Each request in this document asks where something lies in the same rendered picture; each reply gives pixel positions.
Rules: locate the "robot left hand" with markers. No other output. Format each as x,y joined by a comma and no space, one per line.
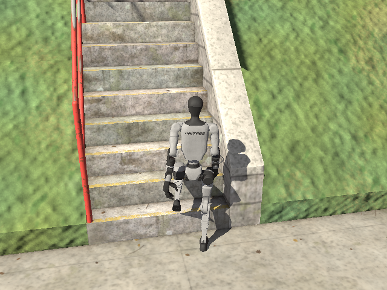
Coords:
166,189

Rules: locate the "robot right upper arm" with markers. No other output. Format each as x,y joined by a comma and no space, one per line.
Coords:
214,137

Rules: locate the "left robot forearm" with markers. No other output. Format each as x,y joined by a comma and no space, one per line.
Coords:
169,167

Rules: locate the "robot left shin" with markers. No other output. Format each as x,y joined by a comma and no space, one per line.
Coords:
179,184

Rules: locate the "robot left upper arm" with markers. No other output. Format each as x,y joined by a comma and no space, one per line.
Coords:
173,140

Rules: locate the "robot right hand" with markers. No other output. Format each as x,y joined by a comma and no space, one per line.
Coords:
214,170

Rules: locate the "robot head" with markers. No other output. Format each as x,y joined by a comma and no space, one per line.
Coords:
195,105

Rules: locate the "right robot forearm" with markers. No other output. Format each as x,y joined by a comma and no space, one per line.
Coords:
215,161

